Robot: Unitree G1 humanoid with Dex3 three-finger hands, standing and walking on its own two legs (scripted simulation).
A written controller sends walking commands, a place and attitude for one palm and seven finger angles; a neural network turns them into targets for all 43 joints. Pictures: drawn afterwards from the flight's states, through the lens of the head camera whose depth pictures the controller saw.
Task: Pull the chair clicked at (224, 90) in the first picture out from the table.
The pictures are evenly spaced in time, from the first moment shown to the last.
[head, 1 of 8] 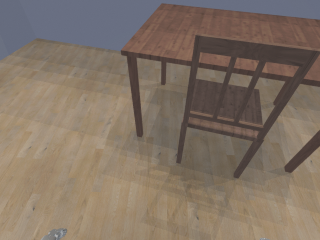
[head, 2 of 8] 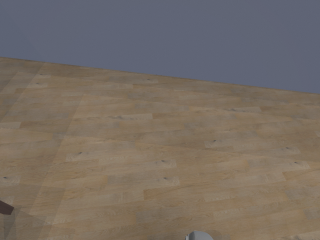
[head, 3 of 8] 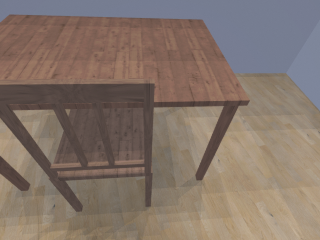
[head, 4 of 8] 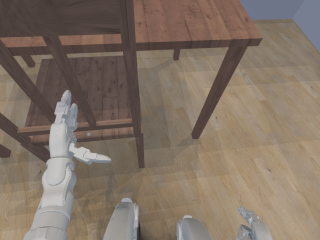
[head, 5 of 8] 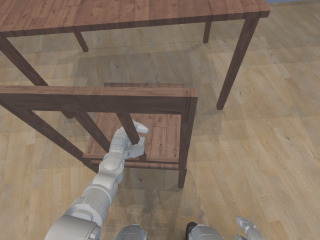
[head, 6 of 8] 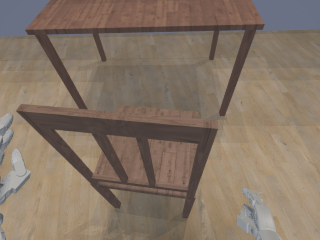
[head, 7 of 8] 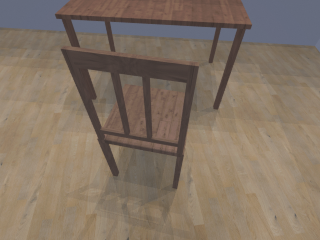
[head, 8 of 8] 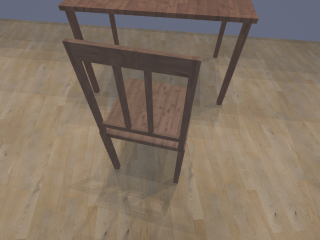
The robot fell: no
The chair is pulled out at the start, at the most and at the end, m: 0.00 0.58 0.58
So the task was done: yes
